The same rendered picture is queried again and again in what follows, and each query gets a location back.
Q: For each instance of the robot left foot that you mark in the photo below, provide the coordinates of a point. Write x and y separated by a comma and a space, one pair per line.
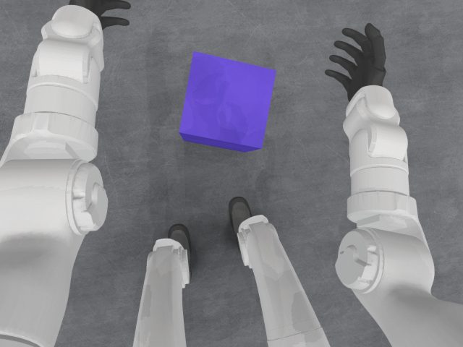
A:
179, 232

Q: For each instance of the robot left thigh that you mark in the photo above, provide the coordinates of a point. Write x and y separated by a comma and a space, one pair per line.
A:
160, 321

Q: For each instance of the carton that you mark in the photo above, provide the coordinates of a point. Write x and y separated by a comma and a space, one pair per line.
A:
226, 103

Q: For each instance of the right robot forearm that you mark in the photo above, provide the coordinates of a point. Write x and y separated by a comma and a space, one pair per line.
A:
379, 166

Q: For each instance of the left robot forearm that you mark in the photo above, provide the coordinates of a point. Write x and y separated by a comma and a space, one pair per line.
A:
62, 92

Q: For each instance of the right robot upper arm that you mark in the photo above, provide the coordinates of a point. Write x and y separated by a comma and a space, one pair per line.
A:
392, 274

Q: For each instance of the left robot upper arm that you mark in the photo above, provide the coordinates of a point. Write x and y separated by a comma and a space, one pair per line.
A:
47, 206

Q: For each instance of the left robot hand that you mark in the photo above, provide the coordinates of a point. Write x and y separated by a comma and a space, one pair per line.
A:
98, 7

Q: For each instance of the right robot hand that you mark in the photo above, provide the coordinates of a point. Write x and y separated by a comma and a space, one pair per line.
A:
370, 61

